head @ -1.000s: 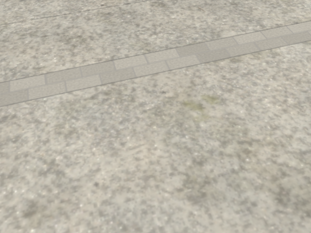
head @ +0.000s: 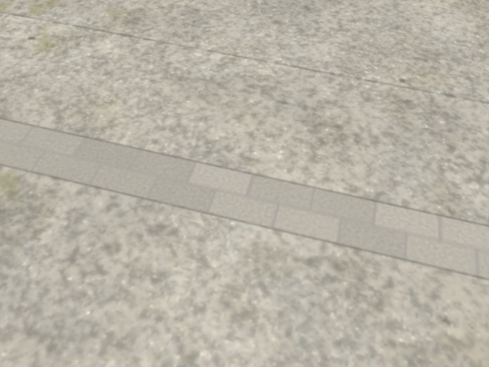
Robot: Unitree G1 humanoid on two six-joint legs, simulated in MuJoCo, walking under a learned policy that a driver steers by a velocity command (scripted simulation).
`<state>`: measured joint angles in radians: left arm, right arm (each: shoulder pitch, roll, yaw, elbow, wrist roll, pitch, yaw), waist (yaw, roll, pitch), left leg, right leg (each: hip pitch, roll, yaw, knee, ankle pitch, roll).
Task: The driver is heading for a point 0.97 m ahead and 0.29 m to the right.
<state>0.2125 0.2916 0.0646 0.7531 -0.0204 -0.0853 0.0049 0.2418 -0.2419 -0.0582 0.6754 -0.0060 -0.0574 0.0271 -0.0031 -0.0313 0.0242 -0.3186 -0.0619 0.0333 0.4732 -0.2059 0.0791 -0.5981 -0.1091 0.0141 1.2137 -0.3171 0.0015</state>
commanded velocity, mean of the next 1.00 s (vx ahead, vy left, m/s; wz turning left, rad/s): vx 0.50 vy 0.00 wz -0.45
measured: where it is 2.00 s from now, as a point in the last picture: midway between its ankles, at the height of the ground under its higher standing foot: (329, 274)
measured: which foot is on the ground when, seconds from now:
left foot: down 0.00-0.38, up 0.40-0.82, down 0.84-1.00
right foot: up 0.00-0.36, down 0.38-0.84, up 0.86-1.00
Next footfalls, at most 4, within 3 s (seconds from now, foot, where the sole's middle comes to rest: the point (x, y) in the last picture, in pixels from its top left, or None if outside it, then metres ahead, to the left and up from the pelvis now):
0.38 right None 0.36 -0.16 -0.77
0.84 left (265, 287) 0.68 -0.05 -0.77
1.26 right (376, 275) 0.73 -0.39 -0.77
1.68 left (290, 254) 0.79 -0.13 -0.77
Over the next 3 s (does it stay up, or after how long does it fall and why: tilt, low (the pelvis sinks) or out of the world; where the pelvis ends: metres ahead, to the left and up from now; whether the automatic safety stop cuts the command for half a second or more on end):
stays up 0.84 -0.26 -0.01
